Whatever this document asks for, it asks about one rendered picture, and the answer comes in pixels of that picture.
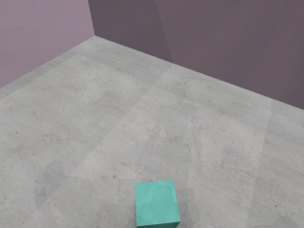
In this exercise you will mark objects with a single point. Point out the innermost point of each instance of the carton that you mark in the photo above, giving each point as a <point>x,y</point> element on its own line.
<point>156,205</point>

